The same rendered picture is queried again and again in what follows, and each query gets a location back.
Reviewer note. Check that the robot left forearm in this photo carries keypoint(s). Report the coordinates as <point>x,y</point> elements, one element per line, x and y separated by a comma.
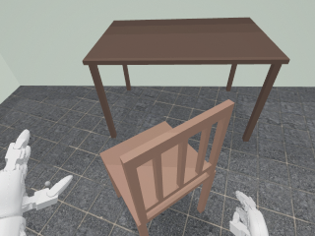
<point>14,225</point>

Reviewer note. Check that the table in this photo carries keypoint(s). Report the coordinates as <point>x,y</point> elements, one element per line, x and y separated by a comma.
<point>204,41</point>

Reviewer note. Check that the robot left hand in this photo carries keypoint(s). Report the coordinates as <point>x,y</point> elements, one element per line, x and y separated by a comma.
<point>12,182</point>

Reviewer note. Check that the chair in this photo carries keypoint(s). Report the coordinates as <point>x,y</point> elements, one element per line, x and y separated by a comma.
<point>156,168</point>

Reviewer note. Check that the robot right hand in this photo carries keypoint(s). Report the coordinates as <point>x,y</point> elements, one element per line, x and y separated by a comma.
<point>253,222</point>

